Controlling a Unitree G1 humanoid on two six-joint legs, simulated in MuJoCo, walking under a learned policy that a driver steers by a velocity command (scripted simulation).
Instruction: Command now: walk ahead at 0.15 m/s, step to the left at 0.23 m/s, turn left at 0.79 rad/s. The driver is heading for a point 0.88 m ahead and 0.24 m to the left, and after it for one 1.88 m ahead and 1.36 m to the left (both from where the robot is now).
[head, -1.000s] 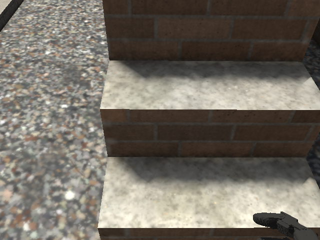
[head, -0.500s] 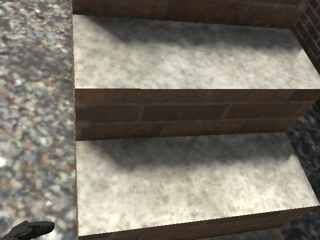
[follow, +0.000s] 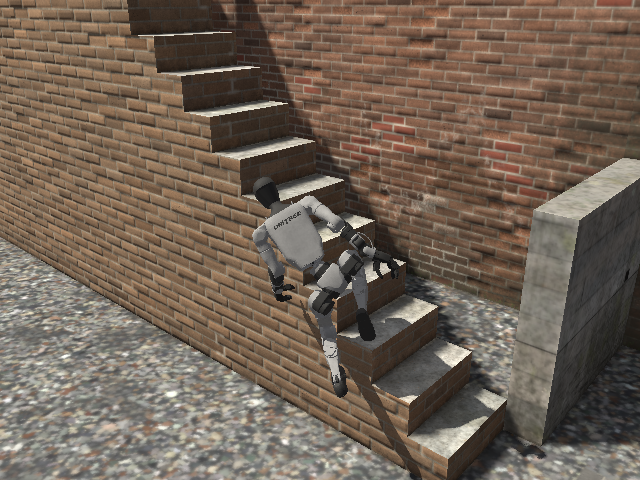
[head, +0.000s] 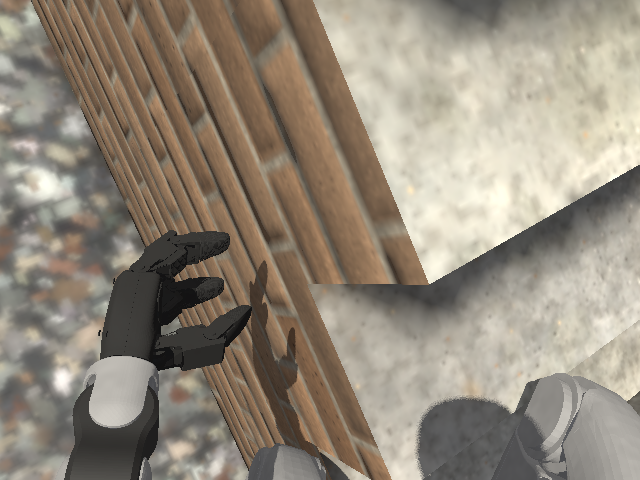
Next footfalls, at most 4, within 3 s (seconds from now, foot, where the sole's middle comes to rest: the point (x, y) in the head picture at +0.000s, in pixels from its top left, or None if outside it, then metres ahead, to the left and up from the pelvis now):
none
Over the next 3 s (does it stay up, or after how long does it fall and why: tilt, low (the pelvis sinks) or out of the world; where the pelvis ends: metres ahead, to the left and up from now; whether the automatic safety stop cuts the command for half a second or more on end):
falls after 0.02 s (tilt)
